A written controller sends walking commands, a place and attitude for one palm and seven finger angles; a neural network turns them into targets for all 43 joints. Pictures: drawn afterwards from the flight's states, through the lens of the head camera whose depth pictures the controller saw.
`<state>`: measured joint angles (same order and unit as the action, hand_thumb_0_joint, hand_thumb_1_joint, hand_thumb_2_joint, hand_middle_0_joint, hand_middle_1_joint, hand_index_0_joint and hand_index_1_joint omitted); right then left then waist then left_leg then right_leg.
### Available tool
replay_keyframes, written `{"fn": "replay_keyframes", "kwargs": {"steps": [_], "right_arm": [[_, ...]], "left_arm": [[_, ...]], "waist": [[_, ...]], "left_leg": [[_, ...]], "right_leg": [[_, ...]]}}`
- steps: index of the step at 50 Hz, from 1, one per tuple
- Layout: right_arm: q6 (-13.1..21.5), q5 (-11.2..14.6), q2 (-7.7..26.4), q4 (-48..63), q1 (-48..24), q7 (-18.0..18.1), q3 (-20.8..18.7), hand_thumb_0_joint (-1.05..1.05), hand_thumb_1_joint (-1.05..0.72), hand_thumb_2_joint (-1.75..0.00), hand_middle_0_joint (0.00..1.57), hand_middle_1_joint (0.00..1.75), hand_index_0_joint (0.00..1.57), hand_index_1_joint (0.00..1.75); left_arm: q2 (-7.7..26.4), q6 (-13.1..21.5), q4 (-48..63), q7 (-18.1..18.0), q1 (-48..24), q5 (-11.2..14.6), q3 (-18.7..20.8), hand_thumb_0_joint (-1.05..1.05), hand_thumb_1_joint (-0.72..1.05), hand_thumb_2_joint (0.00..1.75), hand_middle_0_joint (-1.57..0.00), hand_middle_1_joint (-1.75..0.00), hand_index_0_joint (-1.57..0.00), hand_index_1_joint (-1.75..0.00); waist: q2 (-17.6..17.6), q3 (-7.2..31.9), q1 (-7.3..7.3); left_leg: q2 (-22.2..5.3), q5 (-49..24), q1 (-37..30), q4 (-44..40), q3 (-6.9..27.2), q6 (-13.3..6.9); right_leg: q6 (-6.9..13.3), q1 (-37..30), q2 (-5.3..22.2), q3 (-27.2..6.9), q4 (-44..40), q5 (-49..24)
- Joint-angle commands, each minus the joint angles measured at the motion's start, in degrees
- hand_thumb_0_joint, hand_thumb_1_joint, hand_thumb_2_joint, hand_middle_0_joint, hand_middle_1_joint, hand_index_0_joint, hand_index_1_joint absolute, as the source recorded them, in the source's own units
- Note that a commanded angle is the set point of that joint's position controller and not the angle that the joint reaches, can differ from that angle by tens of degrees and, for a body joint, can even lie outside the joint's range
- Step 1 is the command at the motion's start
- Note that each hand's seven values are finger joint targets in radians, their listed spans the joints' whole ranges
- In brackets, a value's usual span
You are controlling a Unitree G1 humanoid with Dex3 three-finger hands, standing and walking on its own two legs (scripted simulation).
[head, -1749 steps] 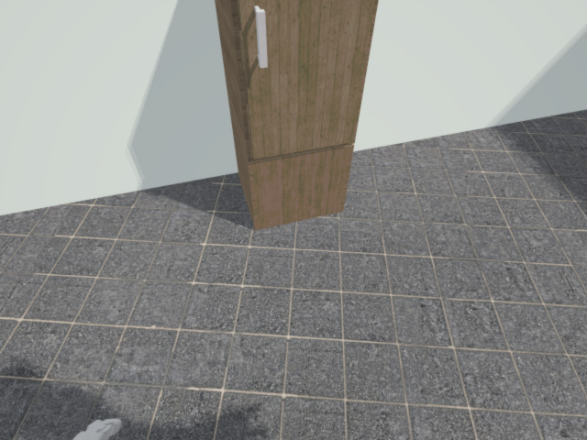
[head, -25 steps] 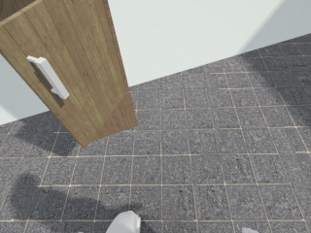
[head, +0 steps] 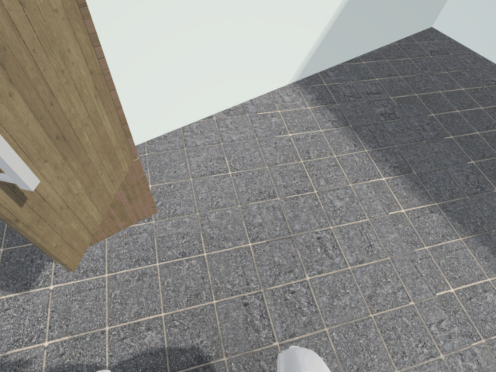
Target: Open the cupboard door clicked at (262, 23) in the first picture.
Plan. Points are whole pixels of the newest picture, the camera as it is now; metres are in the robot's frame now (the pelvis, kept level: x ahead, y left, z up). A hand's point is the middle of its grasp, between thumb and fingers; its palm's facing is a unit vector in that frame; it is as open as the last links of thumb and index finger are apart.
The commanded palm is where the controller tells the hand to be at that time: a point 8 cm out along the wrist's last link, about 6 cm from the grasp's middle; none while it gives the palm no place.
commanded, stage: walk to a spot facing it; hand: left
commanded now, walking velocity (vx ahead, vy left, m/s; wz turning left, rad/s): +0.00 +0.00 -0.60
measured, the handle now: out of the picture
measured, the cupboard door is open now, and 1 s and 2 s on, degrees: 45 45 45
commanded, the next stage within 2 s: turn to face it in 1.68 s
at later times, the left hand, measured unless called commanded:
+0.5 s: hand (193, 356) +0.15 +0.10 -0.16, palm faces -0.26 -0.94 -0.22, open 7.3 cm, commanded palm none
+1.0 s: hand (233, 228) +0.42 +0.06 -0.17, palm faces -0.53 -0.83 -0.19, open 7.4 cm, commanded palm none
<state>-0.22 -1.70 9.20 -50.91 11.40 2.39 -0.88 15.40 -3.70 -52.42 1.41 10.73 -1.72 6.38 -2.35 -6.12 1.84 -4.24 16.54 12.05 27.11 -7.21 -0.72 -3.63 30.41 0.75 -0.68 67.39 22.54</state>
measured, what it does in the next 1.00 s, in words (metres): walks ahead, turning right: right foot, then left foot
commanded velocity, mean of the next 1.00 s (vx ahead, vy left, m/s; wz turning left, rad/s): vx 0.26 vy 0.00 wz -0.59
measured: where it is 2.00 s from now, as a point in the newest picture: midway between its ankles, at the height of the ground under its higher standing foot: (355, 286)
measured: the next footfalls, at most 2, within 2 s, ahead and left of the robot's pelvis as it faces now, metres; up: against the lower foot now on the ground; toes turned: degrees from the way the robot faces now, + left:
right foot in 0.20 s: +0.03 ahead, -0.14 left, +0.00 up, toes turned -13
left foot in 0.72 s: +0.25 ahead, +0.02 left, +0.00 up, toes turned -22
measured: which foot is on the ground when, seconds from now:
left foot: down 0.00-0.22, up 0.24-0.70, down 0.72-1.00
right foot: up 0.00-0.18, down 0.20-0.72, up 0.74-1.00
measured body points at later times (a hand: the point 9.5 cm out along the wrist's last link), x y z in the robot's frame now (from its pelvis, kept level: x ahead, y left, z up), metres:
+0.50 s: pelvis +0.04 -0.06 +0.00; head +0.08 -0.09 +0.45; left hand +0.17 +0.15 -0.14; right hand +0.03 -0.33 -0.15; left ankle +0.10 +0.10 -0.67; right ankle -0.01 -0.13 -0.74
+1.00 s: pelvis +0.24 -0.06 +0.00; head +0.28 -0.07 +0.45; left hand +0.44 +0.11 -0.15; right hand +0.10 -0.25 -0.14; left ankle +0.22 +0.04 -0.74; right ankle +0.18 -0.19 -0.63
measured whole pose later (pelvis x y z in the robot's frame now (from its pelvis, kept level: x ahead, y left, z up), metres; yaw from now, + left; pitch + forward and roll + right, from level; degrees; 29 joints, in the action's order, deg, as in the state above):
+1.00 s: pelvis +0.24 -0.06 +0.00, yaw -36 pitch +2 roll -1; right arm 4.2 -1.8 8.6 -56.0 21.0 2.0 -1.1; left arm 13.4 -1.1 -53.8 2.3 11.1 -2.3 6.3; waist -1.9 -3.2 0.6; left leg -2.6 18.7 4.5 21.6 -14.1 -1.5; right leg 0.6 39.2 2.3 1.5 72.3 10.2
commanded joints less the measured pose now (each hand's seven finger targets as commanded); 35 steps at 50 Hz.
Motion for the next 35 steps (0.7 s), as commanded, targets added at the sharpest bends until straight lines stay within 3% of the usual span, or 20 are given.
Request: {"fn": "replay_keyframes", "kwargs": {"steps": [1, 6, 7, 8, 9, 10, 11, 12, 13, 14, 15, 16, 18, 21, 25, 29, 31, 33, 34, 35], "right_arm": [[0.9, 0.2, 11.1, 2.1, 5.7, 0.8, -3.3, 0.0, -0.9, -0.9, 0.2, 0.3, 0.2, 0.3], [0.5, -0.2, 13.3, 0.8, 7.2, 0.0, -4.5, 0.0, -0.9, -0.9, 0.2, 0.3, 0.2, 0.3], [0.4, -0.1, 13.6, 0.8, 6.9, -0.2, -4.6, 0.0, -0.9, -0.9, 0.2, 0.3, 0.2, 0.3], [0.3, 0.0, 13.9, 1.0, 5.6, -0.3, -4.8, 0.0, -0.9, -0.9, 0.2, 0.3, 0.2, 0.3], [0.2, 0.5, 13.9, 1.5, 4.4, -0.6, -4.8, 0.0, -0.9, -0.9, 0.2, 0.3, 0.2, 0.3], [0.0, 1.4, 10.3, 2.8, 4.7, -1.0, -4.2, 0.0, -0.9, -0.9, 0.2, 0.3, 0.2, 0.3], [-0.5, 1.0, 7.5, 5.6, 1.3, -1.1, -3.2, 0.0, -0.9, -0.9, 0.2, 0.3, 0.2, 0.3], [-1.4, 1.0, 9.1, 4.8, 1.7, -0.7, -3.2, 0.0, -0.9, -0.9, 0.2, 0.3, 0.2, 0.3], [-1.4, 0.8, 8.6, 4.9, -1.7, -1.0, -3.4, 0.0, -0.9, -0.9, 0.2, 0.3, 0.2, 0.3], [-1.4, 0.7, 8.7, 4.4, -1.9, -1.4, -3.7, 0.0, -0.9, -0.9, 0.2, 0.3, 0.2, 0.3], [-1.4, 0.4, 9.4, 3.8, -1.7, -1.7, -3.9, 0.0, -0.9, -0.9, 0.2, 0.3, 0.2, 0.3], [-1.4, 0.3, 8.8, 3.0, -0.1, -2.1, -4.0, 0.0, -0.9, -0.9, 0.2, 0.3, 0.2, 0.3], [-1.6, 0.1, 8.3, 2.1, 0.7, -2.5, -4.2, 0.0, -0.9, -0.9, 0.2, 0.3, 0.2, 0.3], [-0.8, 0.0, 8.4, 2.5, -1.0, -2.7, -4.5, 0.0, -0.9, -0.9, 0.2, 0.3, 0.2, 0.3], [0.2, 0.2, 8.6, 4.6, -5.2, -2.7, -4.5, 0.0, -0.9, -0.9, 0.2, 0.3, 0.2, 0.3], [1.6, 0.6, 7.7, 6.5, -8.8, -2.7, -4.2, 0.0, -0.9, -0.9, 0.2, 0.3, 0.2, 0.3], [2.3, 0.8, 7.3, 6.8, -8.8, -2.7, -4.0, 0.0, -0.9, -0.9, 0.2, 0.3, 0.2, 0.3], [3.0, 0.9, 7.9, 5.3, -3.3, -2.3, -4.0, 0.0, -0.9, -0.9, 0.2, 0.3, 0.2, 0.3], [3.5, 0.9, 9.3, 3.1, 3.2, -1.7, -4.3, 0.0, -0.9, -0.9, 0.2, 0.3, 0.2, 0.3], [4.1, 0.4, 13.8, 0.6, 11.4, -0.8, -5.1, 0.0, -0.9, -0.9, 0.2, 0.3, 0.2, 0.3]], "left_arm": [[0.5, 1.1, 4.7, 0.7, -1.6, 0.3, -0.6, 0.0, 0.9, 0.9, -0.2, -0.3, -0.2, -0.3], [0.2, 1.9, 5.7, 0.7, -4.3, 0.4, -1.4, 0.0, 0.9, 0.9, -0.2, -0.3, -0.2, -0.3], [0.5, 2.0, 5.4, 0.6, -3.3, 0.5, -1.3, 0.0, 0.9, 0.9, -0.2, -0.3, -0.2, -0.3], [1.1, 2.3, 4.8, 0.5, -0.7, 0.5, -1.0, 0.0, 0.9, 0.9, -0.2, -0.3, -0.2, -0.3], [2.9, 2.7, 3.3, 0.2, 3.9, 0.4, -0.5, 0.0, 0.9, 0.9, -0.2, -0.3, -0.2, -0.3], [9.2, 3.5, 2.1, -0.7, 8.0, -0.3, 0.6, 0.0, 0.9, 0.9, -0.2, -0.3, -0.2, -0.3], [13.9, 3.7, 1.0, -1.6, 11.2, 0.5, 1.7, 0.0, 0.9, 0.9, -0.2, -0.3, -0.2, -0.3], [13.1, 3.3, 1.1, -2.3, 10.8, 1.0, 1.2, 0.0, 0.9, 0.9, -0.2, -0.3, -0.2, -0.3], [9.8, 3.2, 1.8, -2.9, 8.1, 0.8, 1.2, 0.0, 0.9, 0.9, -0.2, -0.3, -0.2, -0.3], [8.2, 3.2, 2.5, -2.9, 5.1, 0.9, 0.7, 0.0, 0.9, 0.9, -0.2, -0.3, -0.2, -0.3], [7.1, 3.4, 3.1, -2.7, 3.2, 1.0, 0.0, 0.0, 0.9, 0.9, -0.2, -0.3, -0.2, -0.3], [6.6, 3.8, 3.5, -2.6, 2.1, 0.9, -0.1, 0.0, 0.9, 0.9, -0.2, -0.3, -0.2, -0.3], [6.3, 4.6, 3.5, -2.0, 2.0, 0.8, -0.2, 0.0, 0.9, 0.9, -0.2, -0.3, -0.2, -0.3], [5.9, 5.5, 2.3, -1.5, 5.1, 0.7, -0.1, 0.0, 0.9, 0.9, -0.2, -0.3, -0.2, -0.3], [5.9, 6.2, 1.4, -1.1, 7.7, 0.6, 0.3, 0.0, 0.9, 0.9, -0.2, -0.3, -0.2, -0.3], [6.2, 6.4, 0.6, -1.2, 9.4, 0.2, 0.5, 0.0, 0.9, 0.9, -0.2, -0.3, -0.2, -0.3], [6.3, 6.2, 0.3, -1.2, 9.0, 0.0, 0.6, 0.0, 0.9, 0.9, -0.2, -0.3, -0.2, -0.3], [6.5, 6.2, 0.9, -1.2, 6.2, 0.4, 0.8, 0.0, 0.9, 0.9, -0.2, -0.3, -0.2, -0.3], [6.0, 6.2, 1.3, -1.1, 4.1, 0.7, 0.9, 0.0, 0.9, 0.9, -0.2, -0.3, -0.2, -0.3], [3.0, 6.3, 1.7, -0.7, 4.4, 1.1, 0.3, 0.0, 0.9, 0.9, -0.2, -0.3, -0.2, -0.3]], "waist": [[12.4, 7.6, -3.03], [15.0, 7.8, -4.32], [14.3, 8.4, -3.69], [12.6, 8.8, -1.8], [8.4, 11.0, 0.84], [-8.6, 14.0, 2.63], [-17.9, 13.7, 4.19], [-13.5, 13.2, 3.85], [-12.5, 8.4, 3.56], [-11.2, 6.5, 1.77], [-8.2, 5.5, 0.68], [-6.3, 6.8, -0.49], [-4.8, 4.9, -1.53], [-4.8, 4.7, -0.59], [-4.6, 3.0, 0.24], [-5.1, 2.5, 1.29], [-5.8, 3.0, 1.14], [-4.4, 4.4, -2.03], [-1.7, 6.7, -5.32], [7.3, 12.0, -8.48]], "left_leg": [[-12.8, -33.4, -10.5, -5.6, 4.7, -5.8], [-15.1, -33.9, -9.8, -1.5, 2.4, -5.6], [-15.3, -32.9, -8.7, -0.2, 1.9, -4.9], [-15.1, -30.3, -6.2, 2.9, 0.6, -3.2], [-13.2, -25.9, -1.8, 9.7, -1.5, -0.9], [-7.2, -7.5, 11.0, 23.1, -6.0, 2.9], [0.0, 21.4, 21.8, 35.9, -2.1, 4.9], [-1.5, 20.5, 24.0, 40.4, 5.8, 4.2], [-2.4, 16.0, 28.0, 41.0, 6.8, 4.0], [-2.9, 10.9, 28.1, 41.7, 7.0, 4.5], [-2.9, 7.5, 26.3, 41.3, 7.0, 5.0], [-2.7, 4.8, 24.0, 39.9, 6.6, 5.2], [-1.9, 1.3, 22.3, 37.8, 6.0, 5.6], [-1.3, -0.6, 24.1, 34.2, 6.5, 5.7], [-1.0, -0.1, 26.8, 29.1, 7.1, 5.7], [0.5, 2.6, 24.2, 20.4, 6.9, 4.9], [1.9, 4.7, 18.3, 14.7, 6.5, 4.2], [3.4, 0.7, 6.1, 5.8, 5.7, 3.7], [3.9, -2.4, -6.2, -0.5, 4.7, 3.3], [-4.4, 3.3, -20.7, -4.4, 13.6, 1.0]], "right_leg": [[-0.3, 3.0, 1.6, 2.6, -6.5, -1.3], [1.9, -6.0, 0.2, 6.2, -25.1, 1.9], [2.6, -8.9, -0.1, 6.3, -28.6, 0.2], [3.3, -14.0, -0.2, 6.2, -34.0, -5.4], [4.2, -22.8, 0.3, 5.4, -41.3, -14.4], [8.6, -34.4, 12.9, -11.2, -45.9, -29.8], [14.8, -36.0, 22.9, -24.6, -46.1, -46.9], [17.0, -34.5, 22.2, -22.5, -47.3, -31.3], [15.8, -31.9, 17.7, -21.7, -49.0, -23.1], [14.5, -29.9, 15.1, -20.1, -49.6, -18.3], [13.7, -26.6, 13.6, -18.2, -50.3, -15.8], [13.2, -25.8, 12.3, -16.1, -50.9, -12.5], [12.4, -21.9, 10.2, -14.5, -53.2, -7.0], [12.8, -24.7, 9.6, -16.4, -54.3, -5.5], [14.9, -26.9, 10.6, -20.0, -55.1, -4.9], [16.3, -27.4, 11.3, -22.5, -53.4, -9.2], [15.9, -25.2, 11.0, -23.6, -51.1, -11.7], [14.3, -18.9, 8.8, -21.4, -47.0, -13.9], [12.1, -12.6, 5.3, -18.1, -41.6, -15.0], [9.4, -4.0, -0.4, -13.0, -29.2, -11.6]]}}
